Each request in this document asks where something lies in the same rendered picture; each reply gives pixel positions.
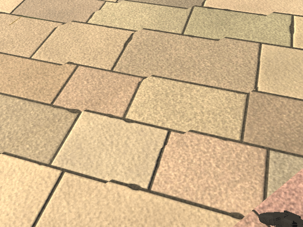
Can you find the right robot hand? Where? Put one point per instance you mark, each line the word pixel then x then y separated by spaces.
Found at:
pixel 281 219

